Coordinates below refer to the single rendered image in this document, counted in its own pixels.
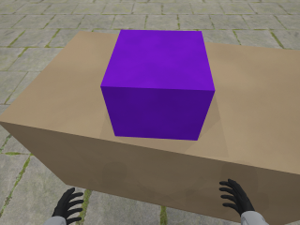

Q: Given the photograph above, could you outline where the left robot forearm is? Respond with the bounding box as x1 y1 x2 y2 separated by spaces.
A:
43 216 67 225

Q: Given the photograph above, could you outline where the right robot hand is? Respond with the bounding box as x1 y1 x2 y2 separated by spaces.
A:
219 178 255 217

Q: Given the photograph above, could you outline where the pedestal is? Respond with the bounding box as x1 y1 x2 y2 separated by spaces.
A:
0 31 300 225

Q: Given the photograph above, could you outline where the right robot forearm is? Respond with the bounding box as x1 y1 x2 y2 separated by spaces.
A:
240 211 269 225

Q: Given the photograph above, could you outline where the carton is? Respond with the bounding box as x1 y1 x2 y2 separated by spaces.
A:
100 29 216 141

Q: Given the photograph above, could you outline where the left robot hand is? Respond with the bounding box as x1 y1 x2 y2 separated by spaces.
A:
52 187 84 225

